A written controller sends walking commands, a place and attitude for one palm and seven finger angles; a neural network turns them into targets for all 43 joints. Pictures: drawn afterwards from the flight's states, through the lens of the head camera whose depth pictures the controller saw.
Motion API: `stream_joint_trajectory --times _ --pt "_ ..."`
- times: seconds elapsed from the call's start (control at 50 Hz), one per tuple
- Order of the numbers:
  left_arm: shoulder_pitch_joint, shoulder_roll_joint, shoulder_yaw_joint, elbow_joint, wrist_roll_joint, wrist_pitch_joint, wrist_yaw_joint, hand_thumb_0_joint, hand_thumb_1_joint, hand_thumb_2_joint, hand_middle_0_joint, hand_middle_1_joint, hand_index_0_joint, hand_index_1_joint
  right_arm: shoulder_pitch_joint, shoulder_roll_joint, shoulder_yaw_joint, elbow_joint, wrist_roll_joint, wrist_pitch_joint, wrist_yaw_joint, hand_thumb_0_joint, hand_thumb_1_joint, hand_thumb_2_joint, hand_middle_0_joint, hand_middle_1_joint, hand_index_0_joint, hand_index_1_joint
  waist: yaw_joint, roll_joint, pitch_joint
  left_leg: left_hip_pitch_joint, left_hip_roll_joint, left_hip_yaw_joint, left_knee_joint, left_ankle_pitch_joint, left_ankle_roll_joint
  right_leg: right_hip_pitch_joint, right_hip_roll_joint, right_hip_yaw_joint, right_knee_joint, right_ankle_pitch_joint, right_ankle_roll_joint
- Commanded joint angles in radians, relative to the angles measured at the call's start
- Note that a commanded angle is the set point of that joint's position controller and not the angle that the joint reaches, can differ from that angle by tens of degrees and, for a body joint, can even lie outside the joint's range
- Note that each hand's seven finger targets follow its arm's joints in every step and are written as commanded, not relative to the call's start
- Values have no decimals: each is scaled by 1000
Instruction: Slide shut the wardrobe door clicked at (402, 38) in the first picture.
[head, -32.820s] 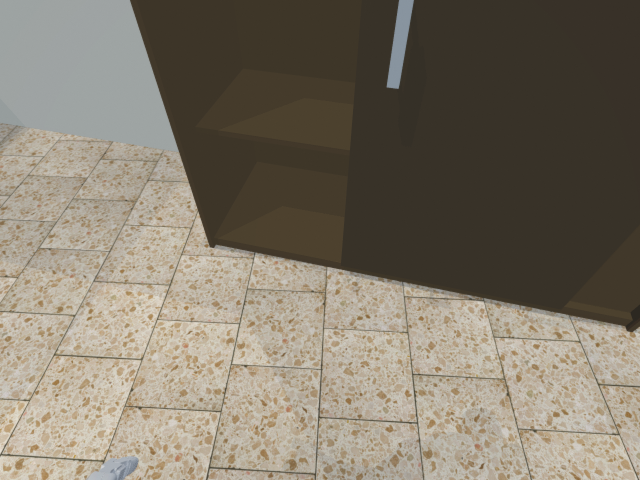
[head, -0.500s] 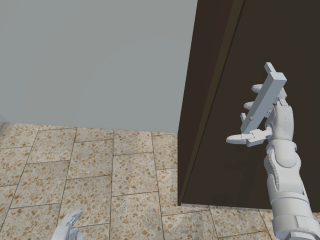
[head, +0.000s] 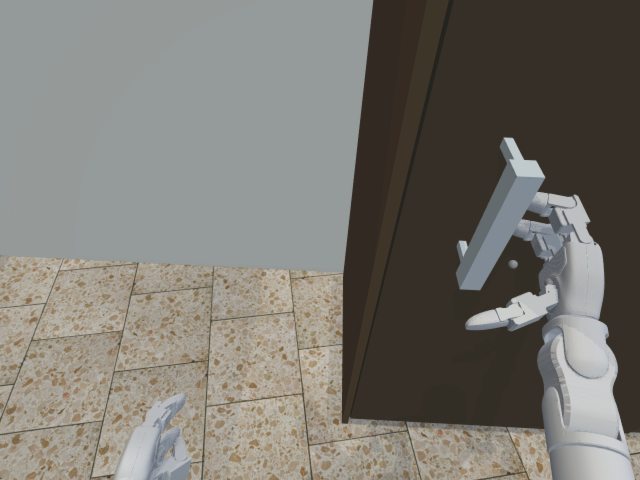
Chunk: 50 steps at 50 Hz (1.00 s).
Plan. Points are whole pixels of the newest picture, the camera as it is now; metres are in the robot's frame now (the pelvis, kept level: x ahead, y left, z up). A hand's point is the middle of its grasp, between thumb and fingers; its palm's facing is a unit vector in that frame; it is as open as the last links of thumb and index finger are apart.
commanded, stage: slip the hand off the handle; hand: right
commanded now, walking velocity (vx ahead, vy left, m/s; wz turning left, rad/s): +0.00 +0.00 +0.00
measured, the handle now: (487, 219) +0.38 -0.18 +0.16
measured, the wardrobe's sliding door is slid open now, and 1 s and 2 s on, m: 0.00 0.00 0.00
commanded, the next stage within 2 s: draw the hand back to the body in 1.02 s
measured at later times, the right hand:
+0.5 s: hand (555, 284) +0.30 -0.24 +0.14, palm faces +0.16 +0.98 -0.10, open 14.7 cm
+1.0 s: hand (568, 377) +0.20 -0.21 +0.13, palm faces +0.20 +0.97 -0.12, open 14.6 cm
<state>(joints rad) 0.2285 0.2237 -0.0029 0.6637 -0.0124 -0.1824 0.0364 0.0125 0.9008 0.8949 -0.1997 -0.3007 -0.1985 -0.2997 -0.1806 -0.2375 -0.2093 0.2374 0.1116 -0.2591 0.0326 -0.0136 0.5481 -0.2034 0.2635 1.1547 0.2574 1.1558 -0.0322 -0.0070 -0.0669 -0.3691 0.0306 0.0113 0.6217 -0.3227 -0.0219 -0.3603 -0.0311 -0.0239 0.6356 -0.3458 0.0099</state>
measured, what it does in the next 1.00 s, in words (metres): stands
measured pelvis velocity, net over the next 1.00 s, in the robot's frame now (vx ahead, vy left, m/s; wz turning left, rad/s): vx -0.02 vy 0.01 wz -0.04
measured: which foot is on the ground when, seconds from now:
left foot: down 0.00-1.00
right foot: down 0.00-1.00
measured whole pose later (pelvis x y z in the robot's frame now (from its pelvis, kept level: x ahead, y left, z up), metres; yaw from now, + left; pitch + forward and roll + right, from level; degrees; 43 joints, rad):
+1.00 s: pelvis -0.02 +0.01 +0.00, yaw -2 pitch +0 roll +1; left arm 0.22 0.25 -0.04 0.63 -0.03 -0.25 0.08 0.01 0.90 0.90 -0.20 -0.30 -0.20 -0.30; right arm 0.20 -0.27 -0.24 -0.08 0.24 -0.18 0.18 -0.01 0.55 -0.20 0.26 1.15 0.26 1.15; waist -0.07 -0.04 -0.07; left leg -0.33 0.03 0.05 0.66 -0.32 -0.01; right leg -0.34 -0.03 0.02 0.67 -0.33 0.02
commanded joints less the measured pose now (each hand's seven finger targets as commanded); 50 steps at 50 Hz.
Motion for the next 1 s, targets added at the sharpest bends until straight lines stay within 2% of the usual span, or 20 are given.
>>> stream_joint_trajectory --times 0.0,0.06,0.12,0.18,0.2,0.26,0.3,0.32,0.36,0.42,0.44,0.46,0.52,0.56,0.66,0.72,0.8,0.84,0.92,0.98 --pt "-28 134 47 -133 -15 -32 4 0 900 900 -200 -300 -200 -300 -233 -146 -42 -196 30 -33 26 0 550 -200 250 1150 250 1150 7 7 -223 106 -35 42 -34 404 39 121 9 3 -58 448 -13" --pt "-41 138 42 -145 -24 -24 12 0 900 900 -200 -300 -200 -300 -210 -146 -43 -174 39 21 44 0 550 -200 250 1150 250 1150 4 7 -156 81 -37 45 -50 334 43 94 6 10 -74 387 -12" --pt "-48 139 38 -157 -23 -23 17 0 900 900 -200 -300 -200 -300 -254 -172 -60 -230 42 33 47 0 550 -200 250 1150 250 1150 6 -7 -179 75 -36 47 -48 292 44 101 8 19 -79 350 -6" --pt "-55 142 36 -156 -16 -24 25 0 900 900 -200 -300 -200 -300 -332 -230 -106 -287 41 0 40 0 550 -200 250 1150 250 1150 12 -41 -212 59 -40 42 -46 255 47 119 8 28 -74 327 -3" --pt "-53 139 31 -152 -13 -27 27 0 900 900 -200 -300 -200 -300 -350 -224 -101 -276 42 -14 39 0 550 -200 250 1150 250 1150 17 -31 -209 49 -41 44 -42 239 48 119 8 34 -73 318 -1" --pt "-55 145 29 -128 -8 -31 39 0 900 900 -200 -300 -200 -300 -429 -288 -142 -242 38 -55 43 0 550 -200 250 1150 250 1150 28 -79 -197 19 -42 33 -48 171 50 107 10 37 -71 239 -3" --pt "-58 146 25 -127 -11 -34 42 0 900 900 -200 -300 -200 -300 -434 -285 -129 -191 38 -65 61 0 550 -200 250 1150 250 1150 30 -98 -198 7 -41 36 -45 136 53 99 12 47 -76 204 0" --pt "-63 140 24 -131 -14 -38 43 0 900 900 -200 -300 -200 -300 -417 -233 -81 -179 41 -63 75 0 550 -200 250 1150 250 1150 31 -122 -190 -3 -41 37 -46 118 54 101 13 48 -80 180 1" --pt "-55 142 26 -137 -15 -50 40 0 900 900 -200 -300 -200 -300 -371 -189 -46 -177 52 -51 100 0 550 -200 250 1150 250 1150 25 -128 -227 15 -41 38 -44 136 57 115 11 53 -75 200 2" --pt "-50 147 33 -157 -17 -61 34 0 900 900 -200 -300 -200 -300 -233 -191 -59 -214 73 -20 118 0 550 -200 250 1150 250 1150 -3 -85 -262 51 -40 48 -38 177 55 116 8 60 -76 251 6" --pt "-54 147 31 -164 -18 -64 30 0 900 900 -200 -300 -200 -300 -191 -180 -56 -225 79 -7 120 0 550 -200 250 1150 250 1150 -11 -78 -251 58 -38 47 -38 191 53 106 8 54 -75 261 5" --pt "-49 149 32 -164 -18 -63 27 0 900 900 -200 -300 -200 -300 -128 -199 -90 -209 85 5 116 0 550 -200 250 1150 250 1150 -22 -18 -235 76 -40 52 -42 201 52 82 6 53 -79 265 3" --pt "-77 146 30 -184 -19 -65 20 0 900 900 -200 -300 -200 -300 -59 -220 -134 -299 97 14 89 0 550 -200 250 1150 250 1150 -36 14 -175 75 -37 53 -49 183 47 45 8 42 -93 225 -1" --pt "-92 147 28 -186 -15 -64 22 0 900 900 -200 -300 -200 -300 -65 -253 -168 -358 90 8 59 0 550 -200 250 1150 250 1150 -33 19 -142 71 -35 47 -58 164 45 34 11 33 -94 199 -9" --pt "-102 134 25 -192 -3 -73 18 0 900 900 -200 -300 -200 -300 -17 -251 -160 -500 69 -38 33 0 550 -200 250 1150 250 1150 -20 -50 -172 73 -35 34 -57 162 44 63 17 12 -75 200 -17" --pt "-104 128 21 -184 -6 -92 22 0 900 900 -200 -300 -200 -300 24 -205 -109 -520 83 -54 66 0 550 -200 250 1150 250 1150 -9 -86 -152 52 -35 32 -67 130 43 71 20 14 -70 159 -19" --pt "-104 133 14 -176 -18 -109 39 0 900 900 -200 -300 -200 -300 82 -182 -78 -484 118 -23 127 0 550 -200 250 1150 250 1150 2 -38 -79 33 -31 23 -101 57 37 36 25 18 -74 72 -26" --pt "-110 134 11 -183 -23 -120 48 0 900 900 -200 -300 -200 -300 113 -173 -70 -482 133 1 144 0 550 -200 250 1150 250 1150 -4 -4 -54 28 -26 19 -119 3 33 20 30 23 -80 30 -28" --pt "-113 132 11 -193 -19 -136 55 0 900 900 -200 -300 -200 -300 180 -206 -119 -540 144 17 143 0 550 -200 250 1150 250 1150 -27 26 -92 66 -18 13 -117 36 29 31 36 18 -71 69 -31" --pt "-120 125 8 -200 -14 -143 50 0 900 900 -200 -300 -200 -300 229 -233 -162 -588 141 0 125 0 550 -200 250 1150 250 1150 -42 -11 -99 81 -14 7 -109 62 30 32 40 11 -63 98 -29"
